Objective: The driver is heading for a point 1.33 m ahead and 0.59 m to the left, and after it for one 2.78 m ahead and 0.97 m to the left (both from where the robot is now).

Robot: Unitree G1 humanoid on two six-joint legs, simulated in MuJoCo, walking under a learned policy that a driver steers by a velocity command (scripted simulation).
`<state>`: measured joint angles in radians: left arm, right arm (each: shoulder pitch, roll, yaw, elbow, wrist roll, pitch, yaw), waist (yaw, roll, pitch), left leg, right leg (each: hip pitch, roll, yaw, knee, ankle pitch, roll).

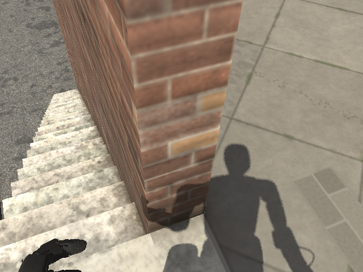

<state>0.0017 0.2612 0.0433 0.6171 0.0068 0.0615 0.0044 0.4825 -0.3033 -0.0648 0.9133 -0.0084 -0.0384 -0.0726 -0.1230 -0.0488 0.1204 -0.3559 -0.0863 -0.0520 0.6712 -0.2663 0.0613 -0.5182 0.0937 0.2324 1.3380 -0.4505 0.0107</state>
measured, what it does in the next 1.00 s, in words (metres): steps to the left, turning left: right foot, then left foot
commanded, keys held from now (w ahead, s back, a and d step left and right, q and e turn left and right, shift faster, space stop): w+q+shift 0.76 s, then w+shift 0.04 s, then w+e+shift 0.20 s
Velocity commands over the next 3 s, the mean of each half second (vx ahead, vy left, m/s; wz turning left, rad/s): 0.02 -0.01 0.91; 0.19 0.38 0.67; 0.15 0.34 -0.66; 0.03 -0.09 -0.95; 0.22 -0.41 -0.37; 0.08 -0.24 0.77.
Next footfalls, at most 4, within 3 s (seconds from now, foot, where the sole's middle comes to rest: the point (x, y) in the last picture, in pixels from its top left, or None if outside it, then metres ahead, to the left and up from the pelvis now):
0.14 right None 0.07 -0.26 -0.75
0.72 left None -0.10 0.16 -0.75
1.16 right None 0.05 0.20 -0.75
1.46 left None -0.23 0.49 -0.75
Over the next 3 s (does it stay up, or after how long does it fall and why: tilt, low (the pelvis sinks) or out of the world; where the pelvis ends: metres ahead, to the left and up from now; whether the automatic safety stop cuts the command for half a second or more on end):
stays up -0.10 -0.04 0.02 its command is cut before an obstacle from the start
